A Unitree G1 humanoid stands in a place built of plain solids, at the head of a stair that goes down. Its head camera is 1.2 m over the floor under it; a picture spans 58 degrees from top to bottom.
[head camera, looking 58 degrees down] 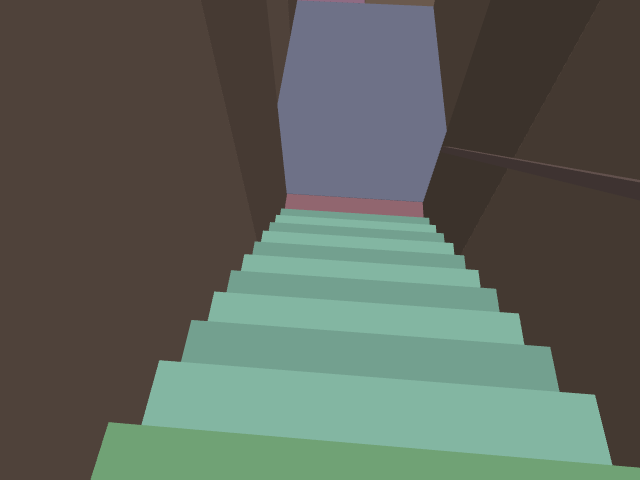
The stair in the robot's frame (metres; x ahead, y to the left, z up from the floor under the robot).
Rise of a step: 0.21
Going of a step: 0.23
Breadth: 1.40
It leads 4 degrees to the right of straight ahead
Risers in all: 11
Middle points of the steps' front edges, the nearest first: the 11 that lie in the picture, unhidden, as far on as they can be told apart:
0.14 -0.15 0.00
0.37 -0.17 -0.21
0.59 -0.19 -0.43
0.81 -0.20 -0.64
1.04 -0.22 -0.85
1.26 -0.24 -1.07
1.49 -0.26 -1.28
1.71 -0.28 -1.50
1.94 -0.29 -1.71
2.16 -0.31 -1.92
2.39 -0.33 -2.14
